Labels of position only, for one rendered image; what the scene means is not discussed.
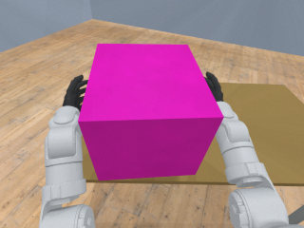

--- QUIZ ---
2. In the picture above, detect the robot right forearm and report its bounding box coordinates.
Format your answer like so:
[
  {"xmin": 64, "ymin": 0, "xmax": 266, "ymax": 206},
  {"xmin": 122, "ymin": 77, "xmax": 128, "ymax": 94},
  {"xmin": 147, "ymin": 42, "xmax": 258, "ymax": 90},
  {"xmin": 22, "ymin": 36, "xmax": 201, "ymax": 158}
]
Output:
[{"xmin": 215, "ymin": 101, "xmax": 289, "ymax": 223}]

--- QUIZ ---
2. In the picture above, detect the robot left forearm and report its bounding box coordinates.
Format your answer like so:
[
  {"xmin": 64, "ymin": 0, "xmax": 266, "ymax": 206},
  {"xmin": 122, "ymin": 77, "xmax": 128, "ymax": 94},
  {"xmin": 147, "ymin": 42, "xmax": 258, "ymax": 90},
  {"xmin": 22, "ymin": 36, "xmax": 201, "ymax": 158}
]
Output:
[{"xmin": 38, "ymin": 105, "xmax": 86, "ymax": 228}]

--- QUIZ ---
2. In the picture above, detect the right robot upper arm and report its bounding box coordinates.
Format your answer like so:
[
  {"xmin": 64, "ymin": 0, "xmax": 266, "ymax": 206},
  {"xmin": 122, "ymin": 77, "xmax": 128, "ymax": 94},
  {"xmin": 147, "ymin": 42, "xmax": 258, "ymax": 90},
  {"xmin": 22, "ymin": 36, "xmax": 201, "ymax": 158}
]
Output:
[{"xmin": 228, "ymin": 186, "xmax": 304, "ymax": 228}]

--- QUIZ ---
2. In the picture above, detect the table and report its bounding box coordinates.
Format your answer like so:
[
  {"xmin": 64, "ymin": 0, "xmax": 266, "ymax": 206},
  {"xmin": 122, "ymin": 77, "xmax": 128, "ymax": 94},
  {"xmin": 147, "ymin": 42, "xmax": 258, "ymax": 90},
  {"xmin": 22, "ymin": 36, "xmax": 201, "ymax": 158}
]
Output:
[{"xmin": 81, "ymin": 83, "xmax": 304, "ymax": 225}]

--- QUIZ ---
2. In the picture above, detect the carton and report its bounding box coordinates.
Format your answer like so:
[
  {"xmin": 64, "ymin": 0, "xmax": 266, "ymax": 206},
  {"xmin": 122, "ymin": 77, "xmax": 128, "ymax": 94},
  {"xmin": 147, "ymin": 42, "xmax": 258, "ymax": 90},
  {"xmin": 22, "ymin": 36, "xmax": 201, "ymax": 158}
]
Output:
[{"xmin": 78, "ymin": 44, "xmax": 224, "ymax": 181}]

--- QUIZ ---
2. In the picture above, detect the robot right hand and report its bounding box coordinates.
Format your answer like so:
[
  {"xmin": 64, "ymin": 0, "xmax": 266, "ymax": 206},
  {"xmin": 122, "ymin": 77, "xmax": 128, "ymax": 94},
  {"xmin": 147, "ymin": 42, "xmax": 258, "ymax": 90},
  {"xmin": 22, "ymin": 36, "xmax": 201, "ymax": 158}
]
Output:
[{"xmin": 204, "ymin": 71, "xmax": 223, "ymax": 102}]

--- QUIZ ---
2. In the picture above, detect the left robot upper arm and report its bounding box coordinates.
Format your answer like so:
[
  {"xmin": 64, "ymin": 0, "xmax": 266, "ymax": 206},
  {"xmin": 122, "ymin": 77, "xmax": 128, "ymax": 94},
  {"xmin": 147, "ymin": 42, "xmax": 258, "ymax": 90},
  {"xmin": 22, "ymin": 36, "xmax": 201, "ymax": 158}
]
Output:
[{"xmin": 40, "ymin": 203, "xmax": 96, "ymax": 228}]

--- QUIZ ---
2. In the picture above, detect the robot left hand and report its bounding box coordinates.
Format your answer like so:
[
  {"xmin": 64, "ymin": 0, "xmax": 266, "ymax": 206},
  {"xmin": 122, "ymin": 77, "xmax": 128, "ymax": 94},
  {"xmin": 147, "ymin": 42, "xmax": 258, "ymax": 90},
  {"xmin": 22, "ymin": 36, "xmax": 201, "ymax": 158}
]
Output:
[{"xmin": 62, "ymin": 75, "xmax": 88, "ymax": 113}]

